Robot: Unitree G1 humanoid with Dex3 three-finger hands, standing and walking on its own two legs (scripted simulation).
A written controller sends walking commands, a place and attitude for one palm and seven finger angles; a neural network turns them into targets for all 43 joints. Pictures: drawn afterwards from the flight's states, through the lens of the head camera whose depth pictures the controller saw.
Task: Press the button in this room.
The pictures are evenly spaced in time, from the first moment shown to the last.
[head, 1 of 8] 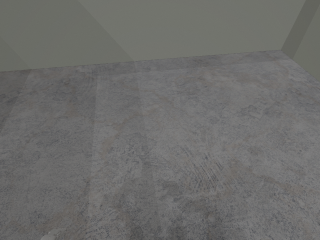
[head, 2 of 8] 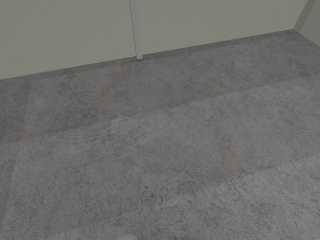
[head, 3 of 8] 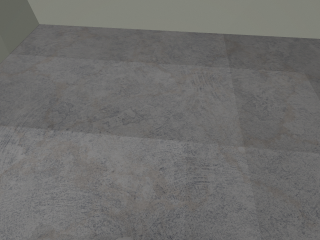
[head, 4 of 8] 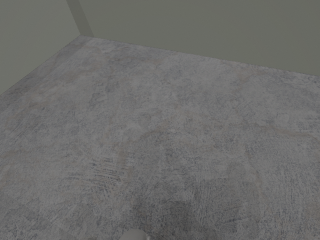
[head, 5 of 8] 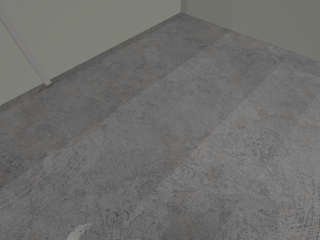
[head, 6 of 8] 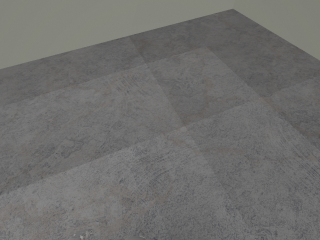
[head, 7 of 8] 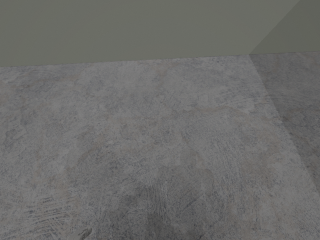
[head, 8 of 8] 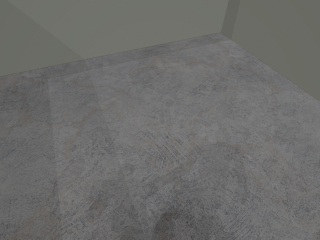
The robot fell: no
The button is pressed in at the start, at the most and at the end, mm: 0 0 0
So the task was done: no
